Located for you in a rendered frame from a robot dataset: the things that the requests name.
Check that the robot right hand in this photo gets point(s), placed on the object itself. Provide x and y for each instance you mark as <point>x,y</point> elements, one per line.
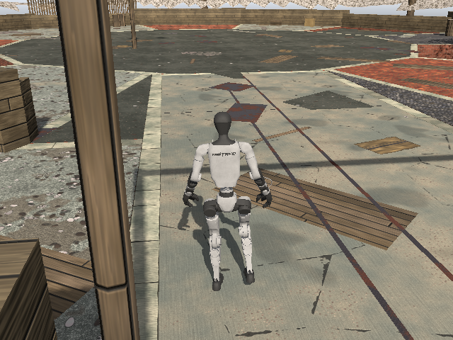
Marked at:
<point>267,197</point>

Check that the humanoid robot torso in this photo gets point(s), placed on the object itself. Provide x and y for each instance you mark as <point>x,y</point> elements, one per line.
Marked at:
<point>225,171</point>

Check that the right robot forearm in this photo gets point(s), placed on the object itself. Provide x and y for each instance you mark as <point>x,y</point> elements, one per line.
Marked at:
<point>262,184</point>

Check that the robot left upper arm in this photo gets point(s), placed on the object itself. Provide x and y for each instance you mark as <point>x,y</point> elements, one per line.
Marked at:
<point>201,151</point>

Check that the left robot forearm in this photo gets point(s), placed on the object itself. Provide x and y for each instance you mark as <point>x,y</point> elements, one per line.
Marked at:
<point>190,186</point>

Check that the robot right upper arm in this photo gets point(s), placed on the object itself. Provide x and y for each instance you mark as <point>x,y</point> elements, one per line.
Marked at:
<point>247,149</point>

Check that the humanoid robot head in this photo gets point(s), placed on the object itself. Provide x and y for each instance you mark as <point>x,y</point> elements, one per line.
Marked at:
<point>222,122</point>

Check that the robot left hand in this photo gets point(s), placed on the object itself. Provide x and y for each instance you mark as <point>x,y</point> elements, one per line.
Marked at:
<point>192,197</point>

